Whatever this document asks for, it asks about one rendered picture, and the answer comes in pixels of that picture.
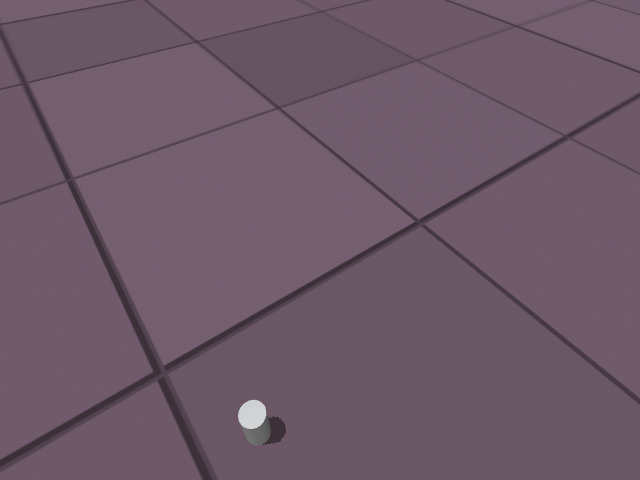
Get can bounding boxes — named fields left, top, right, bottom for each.
left=238, top=400, right=271, bottom=446

